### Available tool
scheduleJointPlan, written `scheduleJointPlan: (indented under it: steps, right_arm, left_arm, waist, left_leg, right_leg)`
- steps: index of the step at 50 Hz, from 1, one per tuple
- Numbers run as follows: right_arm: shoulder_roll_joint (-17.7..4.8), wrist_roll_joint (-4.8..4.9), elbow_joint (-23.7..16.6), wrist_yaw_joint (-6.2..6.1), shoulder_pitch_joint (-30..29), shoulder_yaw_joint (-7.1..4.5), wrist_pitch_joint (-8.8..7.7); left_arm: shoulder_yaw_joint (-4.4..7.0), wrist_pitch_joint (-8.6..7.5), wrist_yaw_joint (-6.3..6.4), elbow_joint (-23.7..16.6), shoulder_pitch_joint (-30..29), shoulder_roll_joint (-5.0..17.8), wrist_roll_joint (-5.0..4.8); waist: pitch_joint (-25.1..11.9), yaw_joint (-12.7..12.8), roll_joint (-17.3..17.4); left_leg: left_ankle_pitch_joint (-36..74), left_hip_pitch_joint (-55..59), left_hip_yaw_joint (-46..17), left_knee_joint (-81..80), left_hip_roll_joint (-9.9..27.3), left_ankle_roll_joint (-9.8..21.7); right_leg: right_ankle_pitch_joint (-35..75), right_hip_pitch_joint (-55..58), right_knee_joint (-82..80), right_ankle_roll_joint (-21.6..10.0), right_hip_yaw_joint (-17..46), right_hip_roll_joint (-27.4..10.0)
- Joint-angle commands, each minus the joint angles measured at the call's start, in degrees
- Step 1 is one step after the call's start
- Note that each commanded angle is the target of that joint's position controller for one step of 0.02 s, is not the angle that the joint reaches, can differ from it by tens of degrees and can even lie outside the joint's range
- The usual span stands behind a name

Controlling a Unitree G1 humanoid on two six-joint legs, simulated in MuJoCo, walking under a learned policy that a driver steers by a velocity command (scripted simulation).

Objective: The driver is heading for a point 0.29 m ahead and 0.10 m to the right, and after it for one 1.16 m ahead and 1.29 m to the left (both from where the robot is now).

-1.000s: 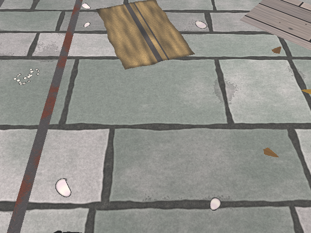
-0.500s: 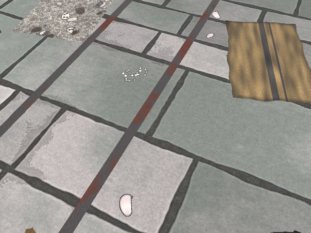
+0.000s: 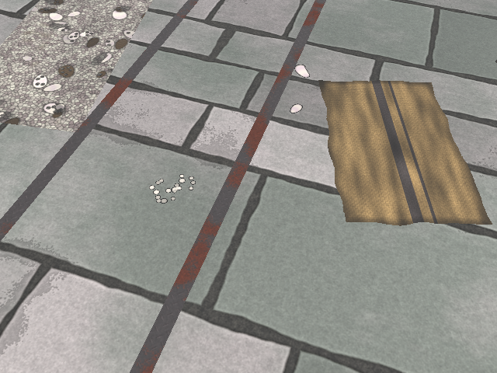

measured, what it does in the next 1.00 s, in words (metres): walks ahead, turning left: right foot, then left foot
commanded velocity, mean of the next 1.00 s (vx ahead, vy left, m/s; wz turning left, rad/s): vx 0.18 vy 0.00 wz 0.23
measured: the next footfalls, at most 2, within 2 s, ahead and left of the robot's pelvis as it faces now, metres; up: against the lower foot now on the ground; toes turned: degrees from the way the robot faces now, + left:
right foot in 0.18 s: +0.24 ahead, -0.09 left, +0.00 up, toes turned -9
left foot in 0.68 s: +0.33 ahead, +0.08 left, +0.00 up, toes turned +10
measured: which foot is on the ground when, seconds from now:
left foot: down 0.00-0.18, up 0.20-0.66, down 0.68-1.00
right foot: up 0.00-0.16, down 0.18-0.68, up 0.70-1.00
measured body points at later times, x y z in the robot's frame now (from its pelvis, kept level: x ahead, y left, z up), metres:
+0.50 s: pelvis +0.21 -0.03 +0.00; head +0.25 -0.05 +0.45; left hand +0.28 +0.22 -0.13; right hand +0.26 -0.28 -0.15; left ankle +0.30 +0.11 -0.68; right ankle +0.20 -0.09 -0.74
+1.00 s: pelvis +0.25 -0.01 +0.00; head +0.28 +0.02 +0.45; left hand +0.30 +0.28 -0.13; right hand +0.42 -0.25 -0.12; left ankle +0.29 +0.07 -0.74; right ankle +0.30 -0.16 -0.69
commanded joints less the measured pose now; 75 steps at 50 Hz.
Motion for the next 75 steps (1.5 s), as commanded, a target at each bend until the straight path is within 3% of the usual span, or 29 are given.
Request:
scheduleJointPlan:
  steps: [1,5,7,8,9,10,11,12,13,15,19,23,32,33,34,35,36,37,39,41,52,57,58,60,61,63,66,70,75]
  right_arm:
    - [-6.2,-0.04,-0.8,-0.89,2.7,-0.97,-0.61]
    - [-8.7,-0.43,0.7,-1.90,3.0,-1.15,0.17]
    - [-9.9,-0.66,1.1,-2.26,2.5,-1.32,0.89]
    - [-9.8,-0.13,1.3,-2.05,2.0,-1.08,1.03]
    - [-7.5,0.91,-0.4,-1.61,1.0,-0.23,0.54]
    - [-2.0,2.95,-1.1,-0.72,9.2,0.86,0.55]
    - [-7.6,1.58,-0.8,-1.33,2.9,-0.56,0.98]
    - [-5.6,2.31,-1.9,-1.28,-0.5,-0.15,0.71]
    - [-5.5,1.90,-1.3,-1.29,-0.3,-0.22,0.83]
    - [-4.7,-0.33,0.7,-0.92,2.4,-0.59,3.12]
    - [-2.8,-0.15,0.9,-0.02,3.3,-1.14,4.94]
    - [-2.1,-0.51,-1.9,0.43,-3.7,-1.03,5.39]
    - [-2.9,-0.96,-6.2,0.98,-7.2,-1.66,5.73]
    - [-2.9,-0.97,-6.1,0.87,-5.3,-1.80,5.19]
    - [-6.1,-1.12,-5.8,0.42,-1.9,-2.76,4.36]
    - [-14.8,-1.08,-6.8,-0.22,-0.3,-5.01,4.11]
    - [-14.8,1.03,-5.4,-0.19,3.8,-5.51,4.81]
    - [-13.4,1.16,-5.6,-0.31,1.9,-5.28,5.39]
    - [-8.7,0.60,-7.1,-1.14,-6.6,-3.81,6.58]
    - [-7.3,0.51,-8.3,-1.14,-9.8,-3.33,6.71]
    - [-11.7,-0.57,-9.0,0.36,-8.5,-5.00,7.05]
    - [-11.6,0.01,-9.6,0.93,-12.3,-5.21,7.68]
    - [-10.8,0.63,-10.0,0.74,-13.1,-4.99,7.72]
    - [-6.8,1.04,-10.9,0.02,-10.6,-4.30,7.25]
    - [-11.1,-1.24,-10.4,0.04,-11.6,-5.20,7.14]
    - [-10.7,-1.00,-8.1,0.99,-7.9,-5.54,7.69]
    - [-9.9,-0.53,-7.6,2.37,-7.1,-5.09,8.66]
    - [-8.4,-0.12,-10.0,2.86,-12.6,-3.99,9.16]
    - [-7.4,0.71,-11.9,3.36,-14.4,-2.87,9.35]
  left_arm:
    - [-0.49,-1.03,-0.60,-6.1,-8.8,1.3,0.29]
    - [-0.33,-0.95,-0.52,-6.8,-7.5,2.1,0.30]
    - [0.48,-1.28,0.15,-4.4,1.1,3.7,0.93]
    - [1.22,-2.17,0.71,-1.7,9.1,4.7,1.80]
    - [2.45,-2.71,1.65,0.4,16.9,8.8,2.76]
    - [3.43,-2.36,2.24,0.4,15.1,13.5,0.95]
    - [3.54,-2.12,2.40,-0.4,13.9,12.1,-1.69]
    - [2.44,-2.45,2.79,-0.3,8.9,9.5,-1.36]
    - [1.27,-2.60,2.81,-0.3,5.7,5.4,-1.10]
    - [0.09,-3.27,3.25,0.0,1.7,2.5,-1.01]
    - [0.40,-4.25,3.45,0.4,1.5,5.2,-0.54]
    - [0.04,-3.20,4.36,0.6,1.0,4.5,-0.91]
    - [1.81,-0.30,5.18,1.7,3.5,7.2,-0.31]
    - [2.05,0.04,5.25,1.7,3.4,7.6,-0.32]
    - [2.22,0.23,5.13,1.5,5.0,7.6,-0.12]
    - [1.43,0.36,4.66,-2.0,4.9,4.3,-0.82]
    - [1.04,1.59,4.86,-3.2,1.3,3.8,-0.47]
    - [1.02,2.07,4.73,-3.3,0.4,4.0,-0.59]
    - [1.32,1.51,4.74,-3.3,-2.0,4.5,-0.67]
    - [1.60,1.86,4.49,-2.7,0.2,5.2,0.56]
    - [1.06,2.44,4.89,-6.4,-2.9,4.6,-0.85]
    - [0.88,1.06,5.46,-5.8,4.0,4.6,-1.67]
    - [1.11,0.66,5.85,-5.3,6.5,5.5,-1.37]
    - [2.96,0.60,6.25,-8.6,0.1,15.4,0.05]
    - [2.56,0.73,5.85,-8.6,-0.8,13.0,0.79]
    - [0.94,0.48,5.42,-9.9,-6.2,7.3,0.14]
    - [0.82,0.42,5.39,-10.6,-4.5,6.9,0.06]
    - [1.83,0.35,5.33,-8.6,3.0,9.0,-0.02]
    - [2.63,0.45,4.05,-8.4,1.8,11.0,0.36]
  waist:
    - [4.7,-1.8,5.2]
    - [1.7,0.2,7.4]
    - [-2.6,4.1,8.2]
    - [-6.2,8.2,7.1]
    - [-12.0,11.5,1.5]
    - [-20.9,5.3,-11.8]
    - [-19.5,7.8,3.6]
    - [-11.4,5.8,1.6]
    - [-4.4,3.4,4.2]
    - [-0.2,0.0,2.2]
    - [-2.6,-1.7,-0.8]
    - [-1.9,0.1,-4.3]
    - [-1.6,1.9,-3.3]
    - [-2.5,0.3,-1.3]
    - [-5.6,-1.2,5.4]
    - [-8.2,-0.9,18.3]
    - [-13.4,-3.6,16.1]
    - [-9.6,-2.3,9.9]
    - [-1.5,0.5,5.7]
    - [-3.2,2.0,6.9]
    - [-4.8,-0.5,9.5]
    - [-5.3,2.7,9.9]
    - [-4.7,4.1,8.4]
    - [-1.8,1.5,-11.7]
    - [-0.4,1.1,-6.2]
    - [0.2,-2.5,-2.4]
    - [-1.4,-0.8,-5.3]
    - [-2.2,3.6,-5.7]
    - [-3.2,3.9,-8.1]
  left_leg:
    - [34.6,0.0,-2.2,-1.7,17.3,0.8]
    - [60.8,5.2,1.3,8.4,18.7,-0.6]
    - [69.9,3.7,1.5,22.0,19.3,-0.4]
    - [61.5,-1.8,1.7,33.4,18.3,-0.3]
    - [35.1,-15.0,2.6,51.5,14.4,-1.0]
    - [-19.1,-34.1,-1.8,73.5,2.4,-3.7]
    - [-13.8,-35.0,-12.9,74.4,4.3,-3.3]
    - [-11.4,-36.5,-14.9,71.2,5.4,-3.0]
    - [-9.7,-34.9,-13.9,65.0,7.6,-2.9]
    - [-6.6,-28.5,-12.6,58.1,8.2,-3.8]
    - [-0.6,-27.9,-10.3,53.6,6.4,-5.2]
    - [5.6,-30.2,-7.7,41.0,7.7,-5.7]
    - [-4.1,-26.7,-4.9,26.6,6.4,-1.2]
    - [0.3,-22.4,-5.2,21.1,5.9,-0.2]
    - [14.4,-15.1,-11.6,15.4,8.7,2.1]
    - [44.3,-5.5,-33.7,13.6,24.5,11.3]
    - [48.4,-5.0,-39.8,11.0,28.9,18.7]
    - [40.5,-7.4,-35.1,10.4,26.6,18.4]
    - [25.7,-14.6,-27.9,7.9,19.3,12.4]
    - [26.8,-15.2,-24.6,8.2,15.4,9.9]
    - [4.6,-16.5,-34.0,6.0,13.7,8.3]
    - [6.2,-20.7,-37.8,8.2,11.3,4.1]
    - [0.8,-24.6,-36.5,10.0,8.7,1.1]
    - [-15.9,-38.8,-16.3,33.3,-6.9,-4.6]
    - [-15.6,-35.8,-17.0,44.1,-1.3,-5.2]
    - [-9.3,-32.9,-16.7,53.5,-0.8,-5.5]
    - [-7.3,-36.2,-13.7,57.7,0.3,-7.7]
    - [-9.3,-38.8,-12.0,49.5,2.4,-9.6]
    - [-11.8,-28.2,-7.7,36.5,4.0,-7.8]
  right_leg:
    - [1.2,-1.8,-6.5,-1.1,-4.5,0.7]
    - [-7.5,6.1,-11.1,-5.1,-9.6,5.8]
    - [-12.2,16.4,-13.3,-8.1,-9.4,9.1]
    - [-6.6,28.1,-20.1,-9.9,-6.5,8.9]
    - [4.3,44.0,-21.2,-13.6,5.6,-2.6]
    - [31.3,59.7,-21.9,-24.5,33.5,-22.8]
    - [39.8,53.5,-22.2,-23.8,25.4,-20.0]
    - [39.3,46.2,-24.6,-21.2,17.6,-18.6]
    - [34.7,37.6,-28.2,-16.7,11.8,-15.8]
    - [30.9,28.0,-32.2,-11.5,3.7,-11.3]
    - [37.9,27.3,-32.1,-10.1,-4.4,-9.0]
    - [31.7,29.8,-31.0,-8.2,-9.4,-7.3]
    - [23.5,34.7,-19.2,-8.7,-7.7,-14.1]
    - [21.8,33.2,-14.1,-6.7,-9.0,-13.2]
    - [14.3,29.2,-3.4,-3.1,-11.2,-9.5]
    - [-18.3,13.6,13.9,1.4,-14.3,1.3]
    - [-39.9,9.8,22.6,2.4,-3.8,6.3]
    - [-36.9,7.6,25.9,2.7,-0.3,4.0]
    - [-27.7,5.6,20.6,3.0,1.0,1.8]
    - [-23.6,8.1,17.8,3.6,0.4,2.7]
    - [-23.4,13.2,-0.8,3.9,2.0,5.0]
    - [-20.3,26.1,-18.7,0.9,1.5,7.8]
    - [-16.9,31.6,-27.6,0.0,2.6,6.1]
    - [-24.0,31.5,-39.8,-8.2,29.1,-18.3]
    - [-15.8,24.6,-37.5,-11.6,26.1,-19.4]
    - [-5.7,22.9,-34.2,-8.8,13.6,-11.4]
    - [4.9,29.7,-31.0,-8.5,5.8,-8.2]
    - [13.2,39.6,-28.2,-10.4,4.9,-11.2]
    - [15.4,36.0,-25.8,-9.7,0.5,-12.5]
Velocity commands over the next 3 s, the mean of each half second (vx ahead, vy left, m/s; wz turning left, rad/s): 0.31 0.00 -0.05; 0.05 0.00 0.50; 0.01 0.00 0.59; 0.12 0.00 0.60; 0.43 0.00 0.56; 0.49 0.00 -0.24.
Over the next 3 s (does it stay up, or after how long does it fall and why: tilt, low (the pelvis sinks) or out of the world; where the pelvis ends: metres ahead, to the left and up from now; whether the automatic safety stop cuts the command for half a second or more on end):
stays up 0.44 0.41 0.00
